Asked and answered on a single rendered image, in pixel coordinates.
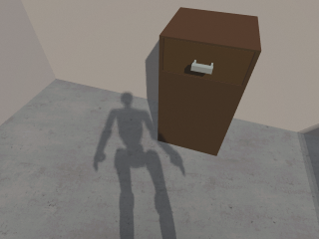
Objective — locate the handle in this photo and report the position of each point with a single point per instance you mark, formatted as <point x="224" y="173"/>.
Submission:
<point x="201" y="68"/>

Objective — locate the drawer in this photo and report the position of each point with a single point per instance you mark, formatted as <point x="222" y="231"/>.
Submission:
<point x="229" y="65"/>

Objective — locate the cabinet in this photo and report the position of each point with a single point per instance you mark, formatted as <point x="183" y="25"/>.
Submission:
<point x="195" y="112"/>

